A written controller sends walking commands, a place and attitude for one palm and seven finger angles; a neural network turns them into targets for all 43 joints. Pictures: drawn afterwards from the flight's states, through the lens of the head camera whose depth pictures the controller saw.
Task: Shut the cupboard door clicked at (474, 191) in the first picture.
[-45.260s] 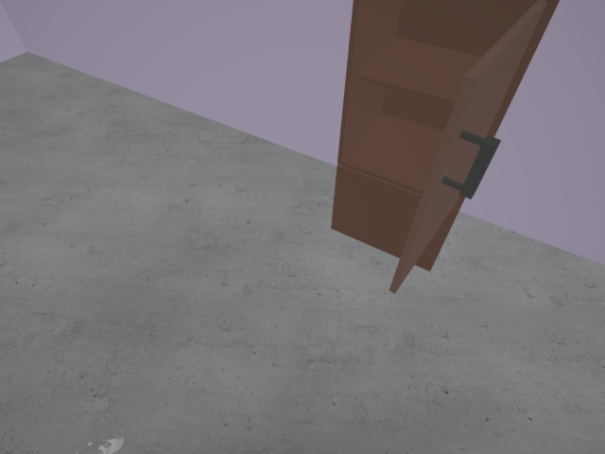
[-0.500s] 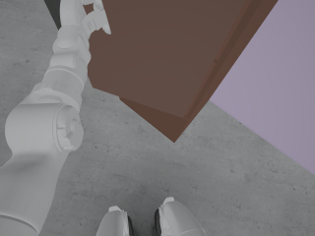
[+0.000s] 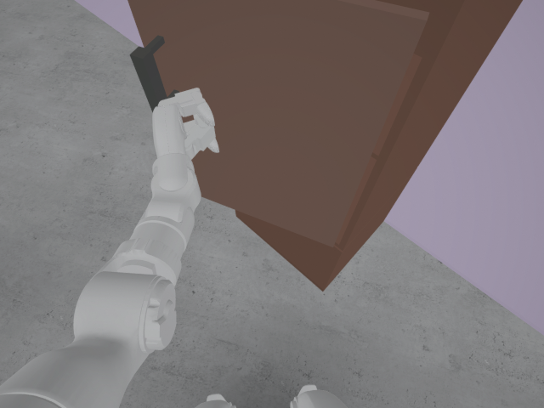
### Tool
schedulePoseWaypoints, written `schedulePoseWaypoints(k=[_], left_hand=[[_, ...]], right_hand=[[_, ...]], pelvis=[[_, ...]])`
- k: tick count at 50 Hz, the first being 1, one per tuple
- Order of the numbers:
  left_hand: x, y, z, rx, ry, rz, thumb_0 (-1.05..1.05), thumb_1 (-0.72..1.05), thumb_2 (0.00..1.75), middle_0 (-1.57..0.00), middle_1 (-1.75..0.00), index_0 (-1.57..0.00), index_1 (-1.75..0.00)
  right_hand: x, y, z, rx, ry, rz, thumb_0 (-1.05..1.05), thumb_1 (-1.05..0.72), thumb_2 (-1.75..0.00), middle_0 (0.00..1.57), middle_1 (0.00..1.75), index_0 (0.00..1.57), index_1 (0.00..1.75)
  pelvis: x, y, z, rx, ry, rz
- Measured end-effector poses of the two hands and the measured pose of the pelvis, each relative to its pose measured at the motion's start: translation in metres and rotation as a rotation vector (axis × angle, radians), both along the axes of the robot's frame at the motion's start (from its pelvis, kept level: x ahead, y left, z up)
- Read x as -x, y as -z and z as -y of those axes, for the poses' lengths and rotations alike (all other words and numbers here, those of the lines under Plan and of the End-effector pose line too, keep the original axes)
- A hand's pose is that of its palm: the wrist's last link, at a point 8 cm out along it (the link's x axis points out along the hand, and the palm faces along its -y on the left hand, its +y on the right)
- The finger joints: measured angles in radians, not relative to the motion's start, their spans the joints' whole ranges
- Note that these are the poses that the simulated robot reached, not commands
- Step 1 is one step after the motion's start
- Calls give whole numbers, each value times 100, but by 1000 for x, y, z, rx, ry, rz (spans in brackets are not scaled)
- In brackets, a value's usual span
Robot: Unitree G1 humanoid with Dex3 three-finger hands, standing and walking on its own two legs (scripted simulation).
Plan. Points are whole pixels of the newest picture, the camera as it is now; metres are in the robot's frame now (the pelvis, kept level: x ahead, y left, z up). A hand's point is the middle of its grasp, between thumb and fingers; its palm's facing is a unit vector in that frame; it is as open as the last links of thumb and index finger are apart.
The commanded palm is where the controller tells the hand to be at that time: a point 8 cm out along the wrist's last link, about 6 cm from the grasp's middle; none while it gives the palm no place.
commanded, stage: pull the fist back off the door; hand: left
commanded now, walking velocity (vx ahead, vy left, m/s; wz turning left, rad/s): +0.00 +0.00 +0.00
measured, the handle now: (160, 78) +0.63 +0.14 +0.10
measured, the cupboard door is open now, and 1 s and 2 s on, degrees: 20 20 20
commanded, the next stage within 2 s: draw the hand back to the body in 0.26 s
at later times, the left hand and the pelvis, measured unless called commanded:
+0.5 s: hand (215, 149) +0.45 +0.04 +0.11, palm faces +0.08 -1.00 -0.01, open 3.1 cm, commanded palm +0.40 +0.11 +0.11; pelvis -0.02 +0.00 +0.00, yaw +0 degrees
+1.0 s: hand (116, 229) +0.31 +0.14 +0.15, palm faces +0.06 -0.99 -0.15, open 3.1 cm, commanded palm +0.27 +0.20 +0.16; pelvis -0.01 +0.01 +0.04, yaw +0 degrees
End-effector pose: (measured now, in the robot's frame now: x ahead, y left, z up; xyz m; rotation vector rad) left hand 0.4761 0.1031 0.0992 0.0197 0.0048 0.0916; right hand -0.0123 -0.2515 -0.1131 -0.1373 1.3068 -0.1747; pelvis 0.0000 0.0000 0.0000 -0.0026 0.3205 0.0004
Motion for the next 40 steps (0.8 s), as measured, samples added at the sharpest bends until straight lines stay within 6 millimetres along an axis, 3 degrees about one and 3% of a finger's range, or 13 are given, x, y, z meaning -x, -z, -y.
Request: schedulePoseWaypoints(k=[7,13,17,22,26,32,36,40], left_hand=[[36,5,6,10,34,49,1,90,90,-130,-150,-130,-150],[53,3,16,2,42,45,2,90,90,-130,-150,-131,-150],[52,-3,20,-9,35,50,2,90,90,-130,-150,-131,-150],[48,-10,18,-11,27,57,1,90,90,-130,-150,-131,-150],[55,-13,2,4,4,64,1,90,90,-130,-150,-130,-150],[88,-16,-30,-11,-3,64,1,90,90,-130,-150,-130,-150],[110,-23,-44,-2,1,69,2,90,90,-130,-150,-130,-150],[131,-35,-56,-3,16,90,2,90,90,-130,-150,-130,-150]], right_hand=[[-37,-3,12,42,-49,101,1,-91,-90,20,30,20,30],[-62,-3,5,37,-60,196,1,-91,-90,20,30,20,30],[-66,-1,-5,19,-64,229,1,-91,-90,20,30,20,30],[-54,3,-14,-8,-57,217,1,-91,-90,20,30,20,30],[-38,3,-18,-26,-27,186,1,-91,-90,20,30,20,30],[-30,-6,-15,-23,2,175,1,-91,-90,20,30,20,30],[-45,-16,-8,9,-6,222,1,-91,-90,20,30,20,30],[-77,-29,-5,34,-26,323,2,-91,-90,20,30,20,30]], pelvis=[[5,-1,-1,0,-13,37],[11,-1,-3,-3,-12,64],[16,-1,-4,-5,-13,71],[21,0,-4,-8,-8,66],[19,-4,-5,-12,14,79],[15,-15,-5,-9,22,136],[14,-21,-6,-4,14,178],[13,-26,-7,-2,10,215]])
